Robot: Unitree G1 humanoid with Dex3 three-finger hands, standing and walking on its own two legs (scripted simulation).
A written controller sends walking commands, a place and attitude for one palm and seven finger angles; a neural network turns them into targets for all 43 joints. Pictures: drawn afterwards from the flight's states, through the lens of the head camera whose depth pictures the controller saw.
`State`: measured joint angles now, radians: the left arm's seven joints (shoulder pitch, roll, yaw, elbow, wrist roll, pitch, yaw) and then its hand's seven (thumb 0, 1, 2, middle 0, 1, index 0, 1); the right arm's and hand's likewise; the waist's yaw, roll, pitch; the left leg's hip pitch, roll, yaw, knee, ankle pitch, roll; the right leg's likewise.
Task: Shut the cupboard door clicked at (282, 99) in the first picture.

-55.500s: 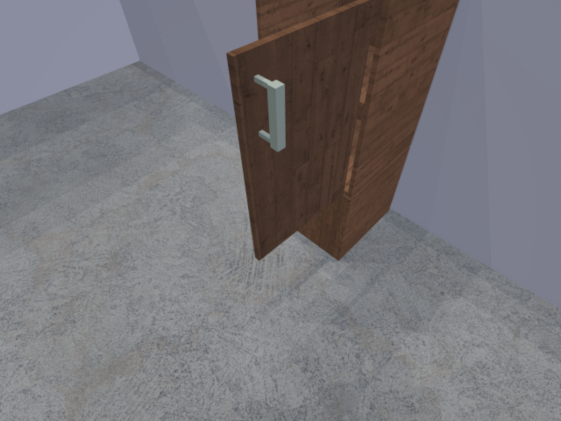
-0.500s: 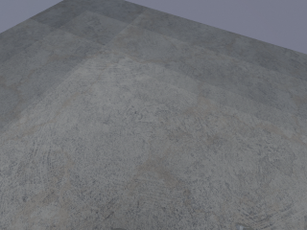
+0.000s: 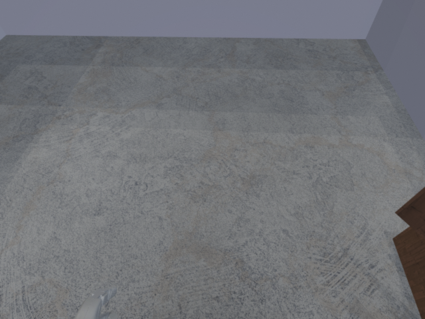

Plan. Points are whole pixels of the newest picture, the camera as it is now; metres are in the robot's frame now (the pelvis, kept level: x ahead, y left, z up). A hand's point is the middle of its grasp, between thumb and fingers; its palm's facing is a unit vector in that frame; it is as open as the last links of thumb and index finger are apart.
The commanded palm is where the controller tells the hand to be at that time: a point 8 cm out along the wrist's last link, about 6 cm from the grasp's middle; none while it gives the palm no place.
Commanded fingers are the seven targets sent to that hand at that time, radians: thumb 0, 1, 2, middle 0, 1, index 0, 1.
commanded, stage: turn to face it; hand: left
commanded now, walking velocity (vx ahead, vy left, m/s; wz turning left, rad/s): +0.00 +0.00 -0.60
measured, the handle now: out of the picture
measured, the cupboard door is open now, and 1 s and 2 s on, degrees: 34 34 34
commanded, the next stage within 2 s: take the last steps up to it in 1.60 s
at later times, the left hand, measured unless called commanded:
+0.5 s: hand (119, 306) +0.17 +0.22 -0.16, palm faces -0.24 -0.96 -0.16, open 7.4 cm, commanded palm none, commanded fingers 0.00 0.90 0.90 -0.20 -0.30 -0.20 -0.30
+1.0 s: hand (164, 278) +0.22 +0.13 -0.14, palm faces -0.54 -0.81 -0.23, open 7.4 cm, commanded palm none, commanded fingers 0.00 0.90 0.90 -0.20 -0.30 -0.20 -0.30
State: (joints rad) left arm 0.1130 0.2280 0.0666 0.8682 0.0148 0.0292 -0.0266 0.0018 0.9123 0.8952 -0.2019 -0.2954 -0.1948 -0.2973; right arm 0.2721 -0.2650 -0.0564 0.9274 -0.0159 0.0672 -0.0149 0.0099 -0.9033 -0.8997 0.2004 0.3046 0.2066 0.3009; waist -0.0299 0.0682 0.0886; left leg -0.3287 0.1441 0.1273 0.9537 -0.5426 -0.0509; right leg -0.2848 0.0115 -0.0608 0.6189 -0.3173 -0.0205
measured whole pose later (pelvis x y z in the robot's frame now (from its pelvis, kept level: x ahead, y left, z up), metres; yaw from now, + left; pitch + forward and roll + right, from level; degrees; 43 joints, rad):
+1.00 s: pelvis +0.04 +0.01 +0.02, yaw -35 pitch +0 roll +1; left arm 0.18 0.21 0.06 0.91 0.02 0.04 -0.01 0.00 0.91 0.89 -0.21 -0.30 -0.20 -0.30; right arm 0.21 -0.25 -0.06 0.89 -0.02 0.06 0.00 0.01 -0.91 -0.90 0.20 0.30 0.20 0.30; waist -0.01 0.01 0.07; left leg -0.46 0.08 0.03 0.97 -0.41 -0.08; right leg -0.25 0.02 0.06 0.48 -0.23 -0.02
